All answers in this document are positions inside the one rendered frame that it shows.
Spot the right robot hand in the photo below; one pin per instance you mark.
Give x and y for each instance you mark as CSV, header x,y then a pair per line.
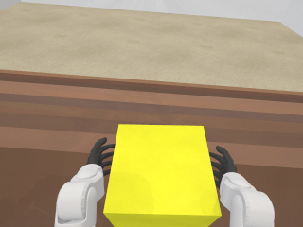
x,y
226,164

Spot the left robot hand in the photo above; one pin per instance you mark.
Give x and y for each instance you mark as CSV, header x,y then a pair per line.
x,y
96,157

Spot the carton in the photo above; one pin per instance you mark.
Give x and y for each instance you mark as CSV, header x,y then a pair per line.
x,y
161,176

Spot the left robot forearm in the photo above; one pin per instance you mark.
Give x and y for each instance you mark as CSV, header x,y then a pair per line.
x,y
76,204

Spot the right robot forearm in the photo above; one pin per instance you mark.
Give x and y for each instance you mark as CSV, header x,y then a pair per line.
x,y
248,207

